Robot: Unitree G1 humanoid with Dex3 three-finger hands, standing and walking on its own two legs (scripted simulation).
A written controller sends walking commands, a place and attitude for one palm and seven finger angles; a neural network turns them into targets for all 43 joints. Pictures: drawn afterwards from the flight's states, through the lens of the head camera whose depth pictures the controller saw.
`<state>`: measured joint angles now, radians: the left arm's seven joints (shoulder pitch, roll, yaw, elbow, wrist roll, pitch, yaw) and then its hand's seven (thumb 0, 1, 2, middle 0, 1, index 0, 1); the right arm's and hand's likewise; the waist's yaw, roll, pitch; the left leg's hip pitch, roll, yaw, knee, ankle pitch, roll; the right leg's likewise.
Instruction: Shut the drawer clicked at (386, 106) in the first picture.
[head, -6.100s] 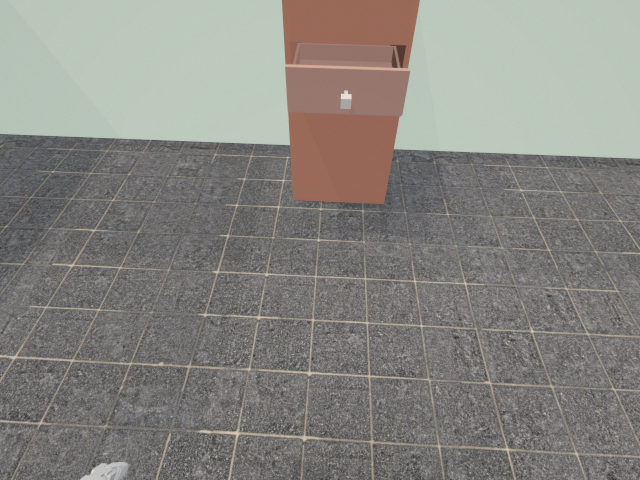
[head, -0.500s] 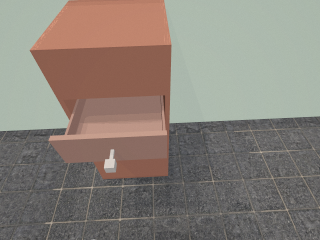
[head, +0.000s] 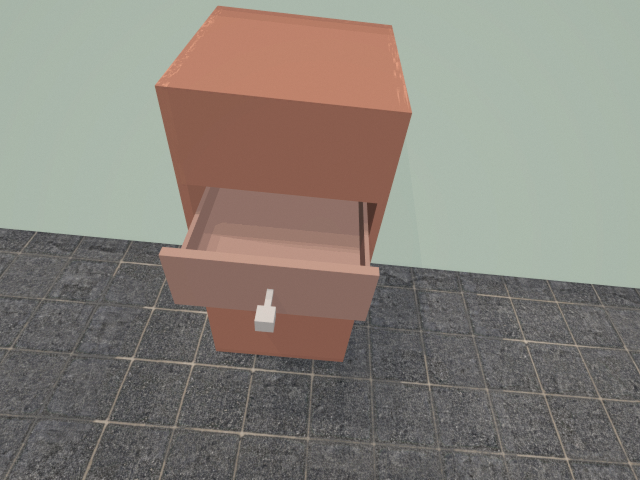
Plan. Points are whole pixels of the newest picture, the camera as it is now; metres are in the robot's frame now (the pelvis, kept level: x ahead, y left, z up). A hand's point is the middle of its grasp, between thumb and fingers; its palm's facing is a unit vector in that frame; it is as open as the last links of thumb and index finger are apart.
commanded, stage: come to a stop and stand still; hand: left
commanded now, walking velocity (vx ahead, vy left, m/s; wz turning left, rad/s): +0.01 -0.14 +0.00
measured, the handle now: (267, 309) +0.43 +0.12 -0.13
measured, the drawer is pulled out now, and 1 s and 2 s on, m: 0.19 0.19 0.19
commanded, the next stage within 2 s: look again from close up in 1.06 s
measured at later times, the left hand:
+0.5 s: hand out of the picture +0.00 +0.13 -0.18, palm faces -0.02 -0.97 -0.22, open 7.3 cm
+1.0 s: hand out of the picture +0.01 +0.10 -0.18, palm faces +0.00 -0.98 -0.18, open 7.3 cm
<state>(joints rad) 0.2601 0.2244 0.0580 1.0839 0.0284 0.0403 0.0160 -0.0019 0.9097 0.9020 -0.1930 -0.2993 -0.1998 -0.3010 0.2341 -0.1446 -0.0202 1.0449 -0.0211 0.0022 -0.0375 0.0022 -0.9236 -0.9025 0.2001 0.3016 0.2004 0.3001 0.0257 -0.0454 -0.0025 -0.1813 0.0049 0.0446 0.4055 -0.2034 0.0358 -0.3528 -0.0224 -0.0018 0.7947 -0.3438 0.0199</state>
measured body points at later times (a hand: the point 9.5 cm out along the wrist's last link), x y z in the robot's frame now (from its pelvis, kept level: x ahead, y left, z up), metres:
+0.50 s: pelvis -0.01 -0.04 -0.01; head -0.01 -0.06 +0.44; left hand +0.00 +0.18 -0.16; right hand -0.04 -0.25 -0.18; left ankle +0.01 +0.09 -0.75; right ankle -0.05 -0.14 -0.75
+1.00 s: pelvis +0.01 -0.06 -0.01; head +0.02 -0.06 +0.44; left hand +0.01 +0.16 -0.17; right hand +0.03 -0.29 -0.17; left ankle +0.01 +0.09 -0.75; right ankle -0.05 -0.14 -0.75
